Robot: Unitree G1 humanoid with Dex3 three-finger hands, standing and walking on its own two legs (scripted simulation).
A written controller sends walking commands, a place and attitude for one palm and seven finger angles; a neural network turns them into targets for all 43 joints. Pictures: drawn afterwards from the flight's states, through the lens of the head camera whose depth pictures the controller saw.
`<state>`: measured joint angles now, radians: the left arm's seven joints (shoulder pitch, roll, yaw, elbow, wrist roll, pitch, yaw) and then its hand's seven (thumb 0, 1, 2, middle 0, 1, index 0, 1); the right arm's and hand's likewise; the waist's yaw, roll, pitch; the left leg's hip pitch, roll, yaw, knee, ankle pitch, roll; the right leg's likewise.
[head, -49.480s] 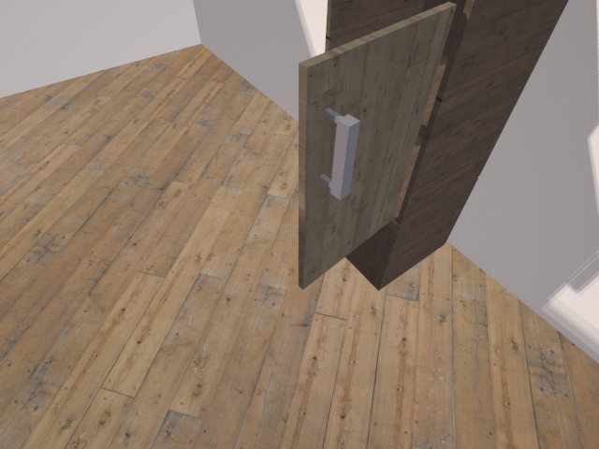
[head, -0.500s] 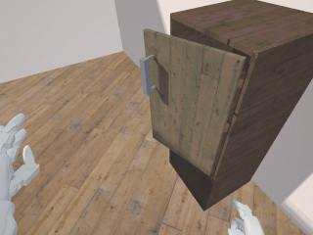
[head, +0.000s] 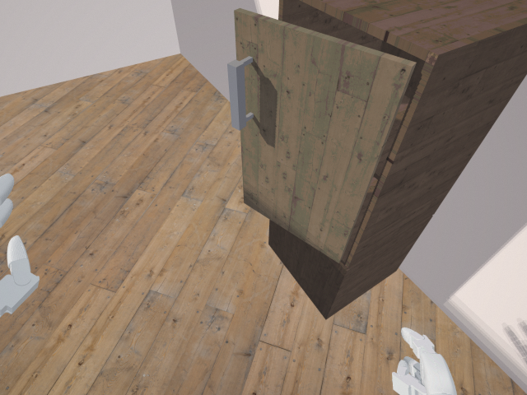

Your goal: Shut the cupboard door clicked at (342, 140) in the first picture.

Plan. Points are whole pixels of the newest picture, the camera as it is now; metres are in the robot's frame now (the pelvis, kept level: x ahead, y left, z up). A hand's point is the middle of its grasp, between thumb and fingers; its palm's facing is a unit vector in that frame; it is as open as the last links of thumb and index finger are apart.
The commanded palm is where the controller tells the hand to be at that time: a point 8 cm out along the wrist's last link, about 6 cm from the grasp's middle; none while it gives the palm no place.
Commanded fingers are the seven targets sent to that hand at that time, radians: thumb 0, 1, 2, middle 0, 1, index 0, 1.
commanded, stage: step back with the hand held close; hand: left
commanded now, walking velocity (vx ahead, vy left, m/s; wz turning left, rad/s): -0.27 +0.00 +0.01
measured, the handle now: (243, 93) +0.71 +0.10 +0.09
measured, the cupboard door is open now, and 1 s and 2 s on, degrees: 19 19 19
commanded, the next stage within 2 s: stop stepping back and stand still in 1.02 s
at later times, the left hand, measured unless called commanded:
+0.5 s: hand (6, 322) +0.16 +0.27 +0.17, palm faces +0.46 -0.78 -0.43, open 7.4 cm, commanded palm +0.09 +0.30 +0.18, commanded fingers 0.00 0.90 0.90 -0.20 -0.30 -0.20 -0.30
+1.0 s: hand out of the picture +0.10 +0.24 +0.16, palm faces +0.30 -0.85 -0.43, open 7.5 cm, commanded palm +0.02 +0.29 +0.18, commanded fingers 0.00 0.90 0.90 -0.20 -0.30 -0.20 -0.30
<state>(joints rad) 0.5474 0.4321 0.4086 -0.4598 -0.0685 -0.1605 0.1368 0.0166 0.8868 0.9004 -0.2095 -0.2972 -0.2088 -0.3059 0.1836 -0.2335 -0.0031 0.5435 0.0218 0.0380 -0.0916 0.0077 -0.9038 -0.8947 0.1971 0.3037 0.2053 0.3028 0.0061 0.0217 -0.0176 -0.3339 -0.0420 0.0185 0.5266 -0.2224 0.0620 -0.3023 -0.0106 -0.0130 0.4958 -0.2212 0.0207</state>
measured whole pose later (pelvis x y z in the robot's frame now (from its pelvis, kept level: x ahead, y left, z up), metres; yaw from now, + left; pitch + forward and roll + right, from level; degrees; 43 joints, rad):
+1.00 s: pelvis -0.13 +0.00 -0.01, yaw -2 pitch +5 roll -5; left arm 0.48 0.46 0.42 -0.58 -0.07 -0.25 0.11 0.02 0.89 0.90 -0.20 -0.30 -0.20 -0.31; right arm 0.04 -0.16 0.02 0.62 -0.02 -0.10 -0.04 0.01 -0.90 -0.89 0.20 0.30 0.21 0.30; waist 0.00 0.00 0.03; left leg -0.56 0.06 0.03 0.42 0.05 0.05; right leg -0.18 0.08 0.01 0.45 -0.35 0.01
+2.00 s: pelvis -0.23 +0.03 +0.00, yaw +2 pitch +0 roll -1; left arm 0.49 0.42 0.35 -0.36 0.00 -0.17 0.13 0.01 0.89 0.90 -0.20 -0.30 -0.20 -0.31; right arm 0.26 -0.20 0.01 0.67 -0.01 -0.10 -0.02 0.01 -0.90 -0.89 0.20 0.30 0.21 0.30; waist -0.01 0.02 -0.06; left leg -0.38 0.02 0.02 0.64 -0.23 0.00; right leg -0.25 0.05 -0.07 0.52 -0.28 -0.06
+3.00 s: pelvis -0.23 +0.06 +0.01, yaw +1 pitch -2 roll +0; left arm 0.35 0.09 -0.01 1.15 0.01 -0.01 0.04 0.00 0.91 0.90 -0.20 -0.29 -0.20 -0.30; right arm 0.36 -0.11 0.01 1.14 -0.01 0.00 -0.04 0.00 -0.91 -0.89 0.19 0.30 0.20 0.30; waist -0.01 0.00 0.00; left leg -0.20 -0.01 0.06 0.42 -0.18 0.04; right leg -0.13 0.01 -0.04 0.40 -0.24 -0.02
